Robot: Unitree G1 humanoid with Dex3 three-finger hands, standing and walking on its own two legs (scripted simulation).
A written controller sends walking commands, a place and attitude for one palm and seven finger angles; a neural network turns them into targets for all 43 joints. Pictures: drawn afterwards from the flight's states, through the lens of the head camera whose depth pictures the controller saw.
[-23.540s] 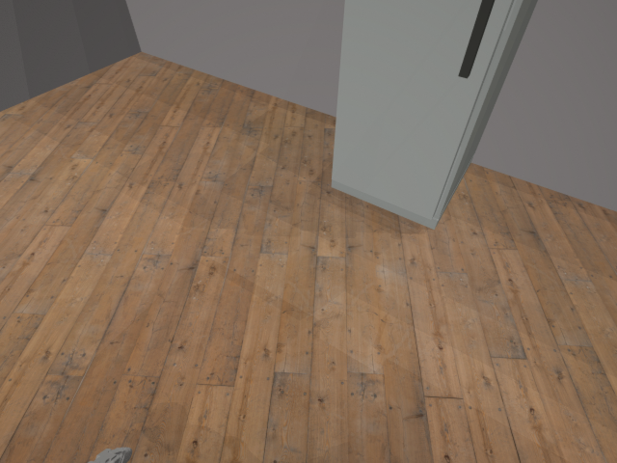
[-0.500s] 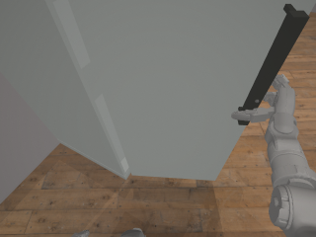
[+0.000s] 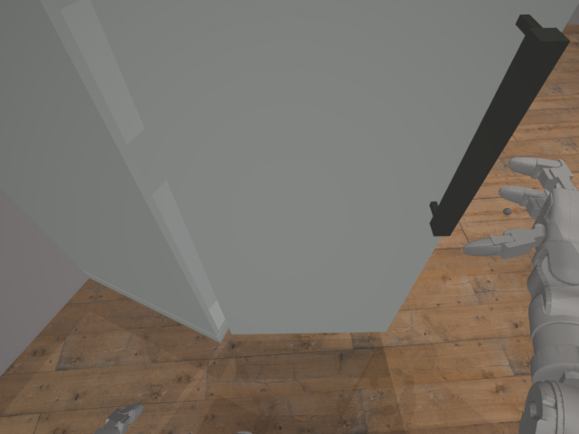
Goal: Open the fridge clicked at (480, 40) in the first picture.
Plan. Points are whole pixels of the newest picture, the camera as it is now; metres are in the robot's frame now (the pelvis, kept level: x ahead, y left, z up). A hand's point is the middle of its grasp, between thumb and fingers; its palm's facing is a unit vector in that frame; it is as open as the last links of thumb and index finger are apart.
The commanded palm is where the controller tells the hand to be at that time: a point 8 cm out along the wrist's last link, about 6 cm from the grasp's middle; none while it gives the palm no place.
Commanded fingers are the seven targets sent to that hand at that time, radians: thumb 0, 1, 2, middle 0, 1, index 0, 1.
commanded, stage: slip the hand off the handle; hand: right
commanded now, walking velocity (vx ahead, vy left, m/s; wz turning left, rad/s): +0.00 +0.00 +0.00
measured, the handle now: (473, 147) +0.48 -0.20 +0.15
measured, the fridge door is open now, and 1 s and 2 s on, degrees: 64 64 64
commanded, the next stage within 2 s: draw the hand back to the body in 1.06 s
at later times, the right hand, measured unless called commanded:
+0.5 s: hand (529, 225) +0.40 -0.28 +0.08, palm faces +0.18 +0.97 -0.14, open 14.7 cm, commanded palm +0.35 -0.32 +0.10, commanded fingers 0.00 0.55 -0.20 0.25 1.15 0.25 1.15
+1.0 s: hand (541, 287) +0.31 -0.27 +0.08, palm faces +0.23 +0.96 -0.15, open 14.7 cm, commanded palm +0.28 -0.31 +0.10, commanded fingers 0.00 0.55 -0.20 0.25 1.15 0.25 1.15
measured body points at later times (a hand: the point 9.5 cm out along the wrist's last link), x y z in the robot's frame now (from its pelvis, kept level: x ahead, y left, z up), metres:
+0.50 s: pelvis +0.02 -0.02 +0.00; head +0.06 -0.02 +0.45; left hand +0.09 +0.25 -0.11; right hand +0.39 -0.33 +0.09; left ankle +0.02 +0.12 -0.72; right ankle +0.01 -0.12 -0.72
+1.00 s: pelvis +0.00 -0.01 +0.00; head +0.01 -0.01 +0.45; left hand +0.18 +0.22 -0.08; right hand +0.29 -0.32 +0.09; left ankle +0.02 +0.12 -0.72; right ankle +0.01 -0.12 -0.72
